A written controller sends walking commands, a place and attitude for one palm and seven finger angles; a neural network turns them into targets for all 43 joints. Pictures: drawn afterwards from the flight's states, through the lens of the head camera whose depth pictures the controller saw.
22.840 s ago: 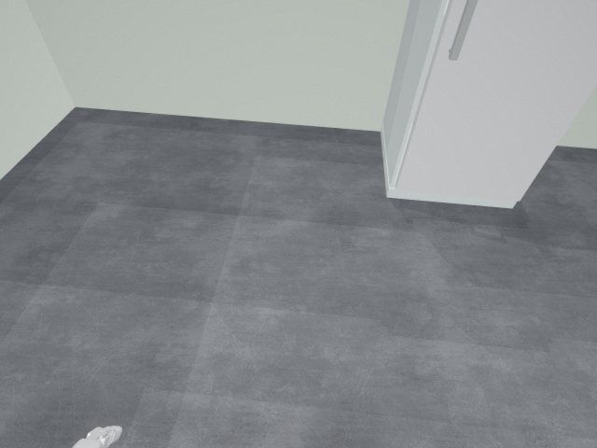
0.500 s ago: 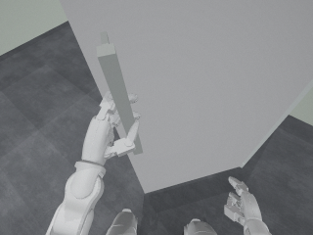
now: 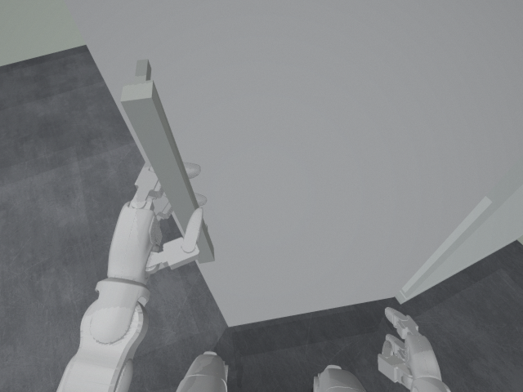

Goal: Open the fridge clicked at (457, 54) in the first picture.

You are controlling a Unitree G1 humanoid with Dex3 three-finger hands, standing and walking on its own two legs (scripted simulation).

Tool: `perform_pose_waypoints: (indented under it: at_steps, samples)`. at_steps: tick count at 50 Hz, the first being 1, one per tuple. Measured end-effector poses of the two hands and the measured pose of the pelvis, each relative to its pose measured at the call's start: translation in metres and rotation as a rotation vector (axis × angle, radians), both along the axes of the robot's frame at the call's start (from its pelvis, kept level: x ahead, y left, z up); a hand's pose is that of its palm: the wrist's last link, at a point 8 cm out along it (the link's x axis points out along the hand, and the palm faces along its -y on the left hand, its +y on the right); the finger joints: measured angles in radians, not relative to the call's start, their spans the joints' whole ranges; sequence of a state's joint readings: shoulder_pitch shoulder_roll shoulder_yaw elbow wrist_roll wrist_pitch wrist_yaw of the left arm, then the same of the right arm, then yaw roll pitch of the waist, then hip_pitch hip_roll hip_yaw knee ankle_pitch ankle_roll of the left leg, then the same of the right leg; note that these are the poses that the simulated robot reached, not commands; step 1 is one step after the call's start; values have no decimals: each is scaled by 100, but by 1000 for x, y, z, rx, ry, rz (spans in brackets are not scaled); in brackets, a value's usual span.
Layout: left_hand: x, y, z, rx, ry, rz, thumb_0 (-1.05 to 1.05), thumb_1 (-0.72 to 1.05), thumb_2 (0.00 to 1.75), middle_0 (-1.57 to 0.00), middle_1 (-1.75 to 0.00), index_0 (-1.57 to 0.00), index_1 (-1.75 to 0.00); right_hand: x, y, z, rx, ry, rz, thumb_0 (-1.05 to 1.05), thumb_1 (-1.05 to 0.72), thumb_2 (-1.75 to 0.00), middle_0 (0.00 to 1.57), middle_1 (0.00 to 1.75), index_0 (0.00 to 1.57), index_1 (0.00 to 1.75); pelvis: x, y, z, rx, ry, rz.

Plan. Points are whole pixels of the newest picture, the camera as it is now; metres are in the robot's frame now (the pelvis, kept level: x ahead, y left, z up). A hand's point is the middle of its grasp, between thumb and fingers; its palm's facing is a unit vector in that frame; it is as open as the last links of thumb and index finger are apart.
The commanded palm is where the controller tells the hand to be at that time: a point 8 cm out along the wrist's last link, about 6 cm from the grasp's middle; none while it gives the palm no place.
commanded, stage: stop walking and hold the door back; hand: left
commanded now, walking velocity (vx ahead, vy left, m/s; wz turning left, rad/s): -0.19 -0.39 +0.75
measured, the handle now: (183, 186) +0.33 +0.12 +0.16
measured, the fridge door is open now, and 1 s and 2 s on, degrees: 74 80 74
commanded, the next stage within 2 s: none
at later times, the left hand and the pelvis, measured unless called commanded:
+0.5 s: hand (213, 288) +0.21 +0.07 +0.15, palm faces +0.27 -0.93 -0.25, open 7.5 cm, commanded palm +0.21 +0.14 +0.13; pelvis -0.13 -0.13 +0.02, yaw +15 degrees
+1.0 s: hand (210, 264) +0.23 +0.07 +0.15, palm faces +0.34 -0.91 -0.23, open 6.5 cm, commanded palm +0.23 +0.15 +0.13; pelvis -0.18 -0.17 +0.02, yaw +12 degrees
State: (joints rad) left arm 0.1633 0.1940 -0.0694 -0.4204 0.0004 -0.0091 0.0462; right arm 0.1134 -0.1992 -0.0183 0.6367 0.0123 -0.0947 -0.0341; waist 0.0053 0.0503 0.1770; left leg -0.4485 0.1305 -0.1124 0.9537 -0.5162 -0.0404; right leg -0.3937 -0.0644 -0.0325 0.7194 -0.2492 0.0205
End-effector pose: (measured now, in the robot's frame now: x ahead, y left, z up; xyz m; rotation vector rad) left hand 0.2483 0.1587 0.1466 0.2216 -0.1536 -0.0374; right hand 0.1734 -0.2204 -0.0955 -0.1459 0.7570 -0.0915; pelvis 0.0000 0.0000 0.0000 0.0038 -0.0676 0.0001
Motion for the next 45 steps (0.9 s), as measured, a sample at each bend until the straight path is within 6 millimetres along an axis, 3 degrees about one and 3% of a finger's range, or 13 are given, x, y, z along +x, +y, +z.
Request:
perform_pose_waypoints:
  at_steps: [7, 13, 17, 22, 31, 37, 41, 45]
  samples:
    - [-50, -21, 0, -14, -7, 67, -5, 54, 97, -32, -125, -17, -119, -10, -47, 22, -99, -46, 72, 2, -91, -90, 20, 29, 20, 30, -34, -46, 4, 12, 13, 140]
    - [-68, -32, 0, -15, -6, 153, -6, 49, 101, -34, -127, -21, -117, -27, -60, 28, -118, -49, 173, 2, -91, -90, 20, 29, 20, 30, -66, -77, 5, 21, -32, 173]
    - [-72, -38, 7, 13, 71, 246, -5, 48, 102, -33, -124, -21, -121, -43, -60, 22, -44, -27, 219, 1, -91, -90, 20, 29, 20, 30, -81, -100, 12, -2, -35, 246]
    - [-75, -45, 10, 15, 102, 323, -5, 48, 104, -31, -123, -20, -121, -63, -73, 0, -29, 36, 302, 1, -90, -90, 20, 29, 20, 30, -111, -129, 4, 58, -14, 285]
    - [-73, -46, 18, 2, 205, 337, -2, 50, 97, -29, -120, -26, -130, -149, -130, 3, -59, 168, 167, 1, -91, -90, 20, 29, 20, 30, -153, -138, 32, 129, 44, 275]
    - [-66, -41, 16, 9, 179, 315, -3, 51, 93, -30, -123, -26, -129, -210, -165, -16, -131, 236, 82, 1, -91, -90, 20, 29, 20, 30, -182, -139, 14, 84, 4, 233]
    - [-63, -44, 19, -2, 215, 362, -3, 53, 90, -28, -122, -27, -132, -247, -178, -30, -94, 325, 42, 1, -91, -90, 20, 29, 20, 30, -178, -149, 11, 75, -3, 217]
    - [-58, -45, 20, -16, 234, 416, -2, 54, 86, -30, -124, -32, -135, -263, -191, -48, -81, 381, 21, 1, -91, -90, 20, 29, 20, 30, -178, -163, 1, 65, -14, 233]
